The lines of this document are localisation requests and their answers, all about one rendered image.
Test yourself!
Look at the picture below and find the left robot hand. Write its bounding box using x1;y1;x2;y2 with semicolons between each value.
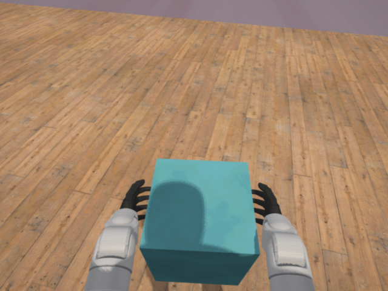
120;179;151;221

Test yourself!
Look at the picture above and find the carton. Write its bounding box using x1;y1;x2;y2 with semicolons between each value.
139;158;260;286

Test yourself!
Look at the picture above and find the left robot forearm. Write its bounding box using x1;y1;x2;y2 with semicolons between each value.
84;208;139;291

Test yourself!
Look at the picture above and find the right robot hand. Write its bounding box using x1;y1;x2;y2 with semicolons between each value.
252;182;282;225

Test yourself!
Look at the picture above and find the right robot forearm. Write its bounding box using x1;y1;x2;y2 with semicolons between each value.
261;213;315;291

